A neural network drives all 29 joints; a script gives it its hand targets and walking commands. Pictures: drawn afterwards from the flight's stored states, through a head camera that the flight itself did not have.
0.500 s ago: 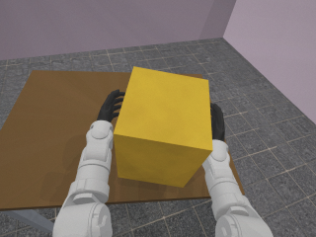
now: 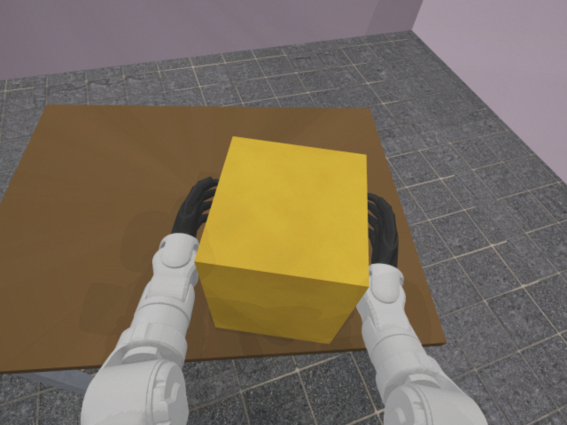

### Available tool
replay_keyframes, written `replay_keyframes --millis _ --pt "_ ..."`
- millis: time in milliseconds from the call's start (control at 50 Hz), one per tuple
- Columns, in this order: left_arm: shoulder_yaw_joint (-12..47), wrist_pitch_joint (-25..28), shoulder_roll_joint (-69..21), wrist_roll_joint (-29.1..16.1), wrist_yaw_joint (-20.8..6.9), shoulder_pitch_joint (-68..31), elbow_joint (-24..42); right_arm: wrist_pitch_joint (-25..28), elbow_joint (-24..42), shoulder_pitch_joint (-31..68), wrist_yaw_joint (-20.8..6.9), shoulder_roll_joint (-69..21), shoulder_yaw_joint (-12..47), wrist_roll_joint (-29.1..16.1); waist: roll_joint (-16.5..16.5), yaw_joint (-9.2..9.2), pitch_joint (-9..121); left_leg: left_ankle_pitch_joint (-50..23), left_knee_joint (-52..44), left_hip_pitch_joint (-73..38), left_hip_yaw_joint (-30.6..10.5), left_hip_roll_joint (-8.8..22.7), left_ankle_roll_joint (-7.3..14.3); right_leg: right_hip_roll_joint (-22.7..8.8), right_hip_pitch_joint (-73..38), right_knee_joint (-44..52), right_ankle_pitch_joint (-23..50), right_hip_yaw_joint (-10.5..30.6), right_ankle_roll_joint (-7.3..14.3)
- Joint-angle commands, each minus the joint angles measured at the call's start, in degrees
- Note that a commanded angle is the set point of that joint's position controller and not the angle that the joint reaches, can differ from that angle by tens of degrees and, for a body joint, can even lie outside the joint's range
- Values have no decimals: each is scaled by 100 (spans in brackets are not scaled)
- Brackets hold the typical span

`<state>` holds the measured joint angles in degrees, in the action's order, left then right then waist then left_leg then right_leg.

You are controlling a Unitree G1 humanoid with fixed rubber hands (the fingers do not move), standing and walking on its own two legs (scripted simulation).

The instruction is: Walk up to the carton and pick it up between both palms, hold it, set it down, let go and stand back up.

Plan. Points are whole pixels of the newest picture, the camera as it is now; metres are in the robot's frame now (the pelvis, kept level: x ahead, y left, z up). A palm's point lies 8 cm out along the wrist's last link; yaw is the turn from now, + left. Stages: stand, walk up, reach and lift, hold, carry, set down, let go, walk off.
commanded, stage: set down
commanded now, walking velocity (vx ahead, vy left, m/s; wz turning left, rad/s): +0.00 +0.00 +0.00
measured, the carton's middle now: (284, 248) +0.38 -0.01 -0.02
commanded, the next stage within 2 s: none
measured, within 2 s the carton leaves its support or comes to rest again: rests again in 0.50 s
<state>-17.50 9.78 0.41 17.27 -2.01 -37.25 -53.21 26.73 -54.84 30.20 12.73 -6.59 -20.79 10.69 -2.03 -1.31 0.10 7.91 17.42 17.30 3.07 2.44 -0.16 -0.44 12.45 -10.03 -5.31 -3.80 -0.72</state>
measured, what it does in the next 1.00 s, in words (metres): stands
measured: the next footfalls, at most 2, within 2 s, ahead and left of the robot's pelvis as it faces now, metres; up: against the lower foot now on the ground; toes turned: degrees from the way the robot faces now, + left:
none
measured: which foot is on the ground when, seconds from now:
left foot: down 0.00-1.00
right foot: down 0.00-1.00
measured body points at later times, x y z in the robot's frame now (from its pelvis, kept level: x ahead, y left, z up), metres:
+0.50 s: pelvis -0.01 +0.00 +0.00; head +0.08 +0.03 +0.44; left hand +0.40 +0.15 -0.01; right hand +0.36 -0.15 +0.00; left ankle +0.00 +0.12 -0.75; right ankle -0.01 -0.13 -0.75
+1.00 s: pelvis -0.02 +0.00 -0.01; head +0.08 +0.02 +0.43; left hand +0.40 +0.14 -0.01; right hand +0.36 -0.15 -0.01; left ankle +0.00 +0.12 -0.75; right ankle -0.01 -0.13 -0.75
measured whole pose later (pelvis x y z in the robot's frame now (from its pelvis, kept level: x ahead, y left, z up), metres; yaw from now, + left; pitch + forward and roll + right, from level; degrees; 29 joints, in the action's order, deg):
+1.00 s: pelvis -0.02 +0.00 -0.01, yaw +1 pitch +15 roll -2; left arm -21.7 23.6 3.5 18.1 -1.2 -44.4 -71.5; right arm 34.8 -64.4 34.7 13.5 -7.7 -31.8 20.7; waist -1.6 -1.3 4.3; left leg 7.1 21.1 29.5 2.0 2.8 -0.1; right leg -0.3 24.7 -14.7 -5.4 -4.9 -0.2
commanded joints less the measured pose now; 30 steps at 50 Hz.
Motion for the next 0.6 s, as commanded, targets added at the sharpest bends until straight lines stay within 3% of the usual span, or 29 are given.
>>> replay_keyframes --millis 0,100,160,340,360,380,440,580 --pt "1663 711 -3556 187 -517 -2899 206 262 100 2933 -624 -3505 2288 694 316 -47 3614 -2253 289 -1148 156 -220 -144 159 -1334 -512 2564 -93 -71" --pt "1317 722 -3383 255 -625 -2921 -280 259 -152 2943 -570 -3453 2006 813 191 -34 3169 -1794 173 -882 188 -208 -83 111 -1184 -447 2220 -77 -75" --pt "1188 776 -3370 321 -592 -3067 -389 274 -269 3001 -596 -3456 1782 920 286 -5 3121 -1738 172 -939 198 -201 -109 132 -935 -394 1874 -112 -32" --pt "1266 1258 -3562 364 -362 -3283 -412 624 -408 3203 -726 -3445 1466 1149 624 10 4071 -2622 537 -1369 119 -121 -332 256 -340 -428 1920 -226 141" --pt "1457 1337 -3484 145 -280 -3112 -277 651 -402 3013 -755 -3301 1738 1089 667 112 4069 -2901 563 -1459 18 -16 -337 332 -286 -474 1884 -249 192" --pt "1528 1361 -3501 109 -251 -3097 -365 638 -467 2963 -754 -3321 1751 1052 676 50 4044 -2937 614 -1499 4 -29 -346 323 -171 -405 1781 -229 205" --pt "1451 1390 -3426 90 -292 -3065 -634 539 -646 2845 -707 -3363 1657 1103 548 -54 3805 -2369 560 -1151 -20 -91 -263 264 -98 -403 1489 -186 149" --pt "1285 1564 -3301 108 -434 -3248 -1065 623 -917 2937 -643 -3535 1475 1256 409 -139 3709 -1824 513 -569 0 -133 -163 156 -265 -565 1720 -124 79"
